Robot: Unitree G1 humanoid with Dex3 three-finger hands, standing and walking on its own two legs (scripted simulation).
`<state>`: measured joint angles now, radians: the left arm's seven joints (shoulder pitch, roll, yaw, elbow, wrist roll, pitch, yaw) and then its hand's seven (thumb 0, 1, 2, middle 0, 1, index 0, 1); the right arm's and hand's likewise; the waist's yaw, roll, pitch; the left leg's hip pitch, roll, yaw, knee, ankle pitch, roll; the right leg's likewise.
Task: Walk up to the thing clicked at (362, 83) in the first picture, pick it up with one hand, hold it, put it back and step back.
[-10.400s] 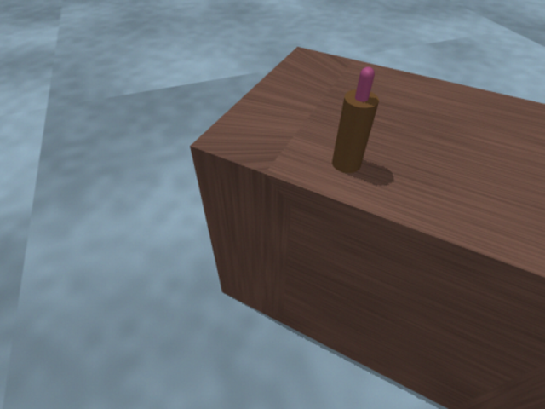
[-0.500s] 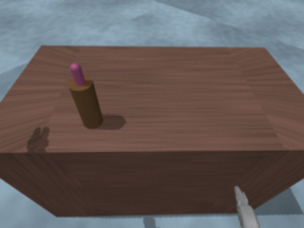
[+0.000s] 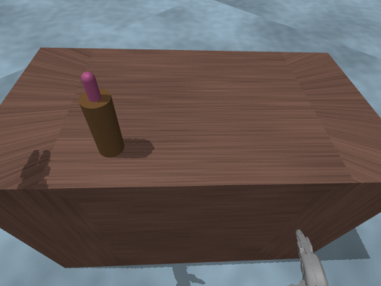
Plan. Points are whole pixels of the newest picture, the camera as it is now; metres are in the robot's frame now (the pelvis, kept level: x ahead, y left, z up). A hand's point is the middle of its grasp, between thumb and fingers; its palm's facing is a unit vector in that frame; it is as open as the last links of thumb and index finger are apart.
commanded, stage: go down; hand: left
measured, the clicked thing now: (101, 116) +0.47 +0.17 +0.10
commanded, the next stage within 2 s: approach in 0.70 s
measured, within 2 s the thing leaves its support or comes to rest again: neither
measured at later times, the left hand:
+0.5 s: hand out of the picture +0.39 +0.37 +0.18, palm faces +0.13 -0.99 -0.02, open 17.7 cm
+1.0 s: hand out of the picture +0.38 +0.37 +0.17, palm faces +0.15 -0.99 -0.03, open 17.6 cm
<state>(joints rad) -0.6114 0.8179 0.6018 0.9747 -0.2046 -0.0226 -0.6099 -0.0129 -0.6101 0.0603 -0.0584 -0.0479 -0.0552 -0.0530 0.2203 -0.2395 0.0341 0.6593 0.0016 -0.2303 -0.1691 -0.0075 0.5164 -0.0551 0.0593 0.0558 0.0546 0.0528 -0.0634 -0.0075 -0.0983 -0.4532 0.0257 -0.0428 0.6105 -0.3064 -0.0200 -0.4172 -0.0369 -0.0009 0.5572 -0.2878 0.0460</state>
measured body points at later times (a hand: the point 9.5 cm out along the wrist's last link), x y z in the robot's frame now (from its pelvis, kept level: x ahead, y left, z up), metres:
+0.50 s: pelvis +0.00 +0.01 +0.00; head +0.04 +0.02 +0.44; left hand +0.38 +0.42 +0.18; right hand +0.15 -0.25 -0.08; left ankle +0.00 +0.13 -0.73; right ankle -0.01 -0.15 -0.73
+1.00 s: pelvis +0.00 +0.00 -0.01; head +0.04 +0.02 +0.44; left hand +0.37 +0.42 +0.18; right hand +0.16 -0.25 -0.07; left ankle +0.00 +0.13 -0.73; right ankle -0.01 -0.15 -0.73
